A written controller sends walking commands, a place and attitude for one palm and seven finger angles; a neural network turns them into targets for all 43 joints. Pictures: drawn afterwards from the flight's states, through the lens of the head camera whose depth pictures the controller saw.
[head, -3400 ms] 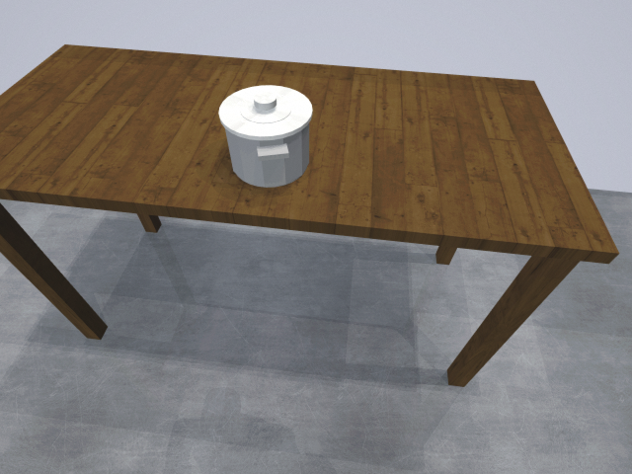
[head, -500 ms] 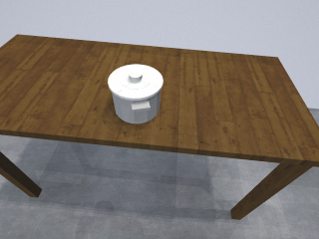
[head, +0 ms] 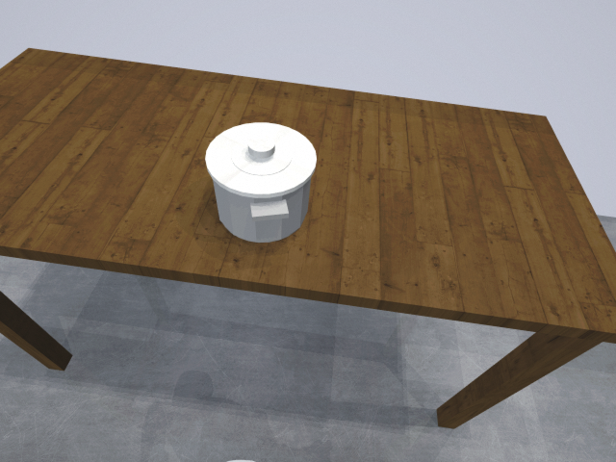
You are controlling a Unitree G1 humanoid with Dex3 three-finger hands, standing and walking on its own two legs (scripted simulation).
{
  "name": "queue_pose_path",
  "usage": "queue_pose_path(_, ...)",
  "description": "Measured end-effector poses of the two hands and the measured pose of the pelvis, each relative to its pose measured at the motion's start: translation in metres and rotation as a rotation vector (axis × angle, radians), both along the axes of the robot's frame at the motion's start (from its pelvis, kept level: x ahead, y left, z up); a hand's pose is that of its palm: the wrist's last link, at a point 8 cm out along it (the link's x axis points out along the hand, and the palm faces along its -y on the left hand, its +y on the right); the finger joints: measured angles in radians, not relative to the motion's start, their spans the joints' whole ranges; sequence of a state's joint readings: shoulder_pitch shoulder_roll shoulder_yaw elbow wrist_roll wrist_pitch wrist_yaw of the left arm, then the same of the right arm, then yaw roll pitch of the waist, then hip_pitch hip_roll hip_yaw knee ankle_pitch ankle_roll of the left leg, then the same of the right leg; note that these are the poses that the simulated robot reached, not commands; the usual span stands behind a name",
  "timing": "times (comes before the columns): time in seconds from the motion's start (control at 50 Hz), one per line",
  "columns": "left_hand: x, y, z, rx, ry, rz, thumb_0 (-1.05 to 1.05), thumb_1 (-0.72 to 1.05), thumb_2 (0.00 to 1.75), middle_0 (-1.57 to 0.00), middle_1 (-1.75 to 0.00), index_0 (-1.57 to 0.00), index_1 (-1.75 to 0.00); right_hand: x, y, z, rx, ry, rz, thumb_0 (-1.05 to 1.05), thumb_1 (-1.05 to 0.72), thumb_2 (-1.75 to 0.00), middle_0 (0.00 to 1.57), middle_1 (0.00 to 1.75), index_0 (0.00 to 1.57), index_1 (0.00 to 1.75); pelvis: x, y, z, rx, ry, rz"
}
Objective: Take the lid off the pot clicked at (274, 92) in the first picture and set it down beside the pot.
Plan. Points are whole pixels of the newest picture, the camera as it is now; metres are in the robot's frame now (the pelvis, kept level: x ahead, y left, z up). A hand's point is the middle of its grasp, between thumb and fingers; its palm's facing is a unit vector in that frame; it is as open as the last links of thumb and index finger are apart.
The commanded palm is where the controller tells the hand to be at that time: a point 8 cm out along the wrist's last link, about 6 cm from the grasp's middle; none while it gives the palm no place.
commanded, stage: look again from close up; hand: left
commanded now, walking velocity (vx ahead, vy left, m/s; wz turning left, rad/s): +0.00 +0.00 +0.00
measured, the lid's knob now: (261, 146) +0.51 +0.12 +0.12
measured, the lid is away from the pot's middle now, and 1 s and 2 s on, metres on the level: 0.00 0.00 0.00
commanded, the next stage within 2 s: lift the closed hand beside the body in 0.26 s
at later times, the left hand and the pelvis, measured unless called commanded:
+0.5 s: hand out of the picture +0.12 +0.19 -0.09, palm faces +0.16 -0.94 -0.29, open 7.1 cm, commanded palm +0.09 +0.24 -0.04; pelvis +0.00 +0.00 +0.00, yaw +1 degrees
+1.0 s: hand out of the picture +0.10 +0.21 +0.00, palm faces +0.26 -0.92 -0.30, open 3.1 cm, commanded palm +0.06 +0.25 +0.04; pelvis -0.02 -0.02 +0.01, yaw +2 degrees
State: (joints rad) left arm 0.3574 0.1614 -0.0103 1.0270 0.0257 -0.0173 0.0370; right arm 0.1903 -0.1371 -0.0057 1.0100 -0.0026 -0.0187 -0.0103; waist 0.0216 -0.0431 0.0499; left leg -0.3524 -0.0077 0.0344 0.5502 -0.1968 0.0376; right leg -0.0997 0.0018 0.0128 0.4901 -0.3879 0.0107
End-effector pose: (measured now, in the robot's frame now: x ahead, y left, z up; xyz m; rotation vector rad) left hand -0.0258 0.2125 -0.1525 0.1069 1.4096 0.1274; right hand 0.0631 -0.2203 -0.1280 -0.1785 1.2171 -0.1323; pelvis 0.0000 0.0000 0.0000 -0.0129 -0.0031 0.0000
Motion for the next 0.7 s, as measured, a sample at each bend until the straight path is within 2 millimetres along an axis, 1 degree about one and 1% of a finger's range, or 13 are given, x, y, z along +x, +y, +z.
queue_pose_path(0.1,0.013,0.003,0.001,0.01,-0.024,-0.008,0.01,0.91,0.9,-0.2,-0.3,-0.2,-0.3,-0.004,-0.004,0.0,-0.006,0.02,-0.009,0.0,-0.92,-0.9,0.2,0.3,0.2,0.3,0.003,-0.001,0.0,0.002,0.0,0.001)
queue_pose_path(0.18,0.02,0.007,0.002,0.018,-0.031,-0.015,0.01,0.91,0.9,-0.2,-0.3,-0.2,-0.3,-0.01,-0.007,0.0,-0.012,0.04,-0.018,0.0,-0.92,-0.9,0.2,0.3,0.2,0.3,0.005,-0.001,0.001,0.003,-0.002,0.0)
queue_pose_path(0.38,0.024,0.013,0.005,0.038,-0.028,-0.029,0.01,0.91,0.9,-0.2,-0.3,-0.2,-0.3,-0.024,-0.009,-0.001,-0.016,0.079,-0.028,0.0,-0.92,-0.9,0.2,0.3,0.2,0.3,0.005,0.0,0.002,0.0,-0.006,-0.003)
queue_pose_path(0.4,0.032,0.013,0.01,0.044,-0.07,-0.015,0.01,0.91,0.9,-0.2,-0.31,-0.2,-0.31,-0.022,-0.009,0.0,-0.012,0.048,-0.025,0.0,-0.92,-0.9,0.2,0.3,0.2,0.3,0.005,0.001,0.002,-0.001,-0.007,-0.001)
queue_pose_path(0.42,0.051,0.015,0.023,0.064,-0.18,-0.003,0.01,0.91,0.9,-0.21,-0.31,-0.21,-0.31,-0.018,-0.009,0.003,-0.014,-0.008,-0.011,0.0,-0.92,-0.9,0.2,0.3,0.2,0.3,0.004,0.001,0.002,0.002,-0.009,0.002)
queue_pose_path(0.46,0.092,0.021,0.061,0.138,-0.441,0.003,0.02,0.91,0.9,-0.23,-0.33,-0.23,-0.33,-0.003,-0.008,0.01,-0.019,-0.135,0.017,0.01,-0.92,-0.9,0.2,0.3,0.2,0.3,0.002,0.002,0.002,0.011,-0.013,0.011)
queue_pose_path(0.48,0.109,0.023,0.078,0.172,-0.546,0.002,0.02,0.91,0.9,-0.25,-0.35,-0.24,-0.35,0.006,-0.008,0.013,-0.015,-0.193,0.025,0.01,-0.91,-0.9,0.2,0.3,0.2,0.3,0.001,0.002,0.002,0.014,-0.014,0.016)
queue_pose_path(0.5,0.123,0.025,0.092,0.199,-0.624,-0.006,0.02,0.91,0.9,-0.26,-0.37,-0.26,-0.37,0.016,-0.007,0.015,-0.006,-0.246,0.029,0.01,-0.91,-0.9,0.2,0.3,0.2,0.3,-0.001,0.002,0.003,0.015,-0.011,0.019)
queue_pose_path(0.54,0.139,0.025,0.108,0.222,-0.709,-0.028,0.01,0.91,0.9,-0.31,-0.42,-0.31,-0.42,0.038,-0.008,0.023,0.013,-0.342,0.019,0.01,-0.91,-0.9,0.2,0.3,0.2,0.3,-0.004,0.002,0.003,0.014,-0.004,0.016)
queue_pose_path(0.56,0.142,0.024,0.113,0.219,-0.729,-0.041,0.01,0.91,0.9,-0.34,-0.45,-0.34,-0.45,0.05,-0.008,0.029,0.021,-0.391,0.012,0.01,-0.91,-0.9,0.2,0.3,0.2,0.3,-0.007,0.001,0.004,0.013,-0.002,0.011)
queue_pose_path(0.6,0.141,0.019,0.122,0.197,-0.764,-0.072,0.01,0.91,0.9,-0.4,-0.52,-0.4,-0.52,0.071,-0.009,0.045,0.027,-0.493,0.013,0.01,-0.91,-0.9,0.2,0.3,0.2,0.3,-0.011,-0.001,0.004,0.011,-0.004,0.002)
queue_pose_path(0.66,0.131,0.017,0.135,0.185,-0.821,-0.089,0.01,0.91,0.9,-0.51,-0.64,-0.51,-0.64,0.099,-0.011,0.072,0.01,-0.625,0.045,0.01,-0.91,-0.9,0.2,0.3,0.2,0.3,-0.018,-0.006,0.004,0.005,-0.01,0.001)
queue_pose_path(0.7,0.121,0.019,0.14,0.192,-0.842,-0.073,0.01,0.9,0.9,-0.59,-0.73,-0.59,-0.73,0.112,-0.012,0.085,-0.008,-0.679,0.076,0.01,-0.91,-0.9,0.2,0.3,0.2,0.3,-0.022,-0.009,0.004,0.001,-0.015,0.007)
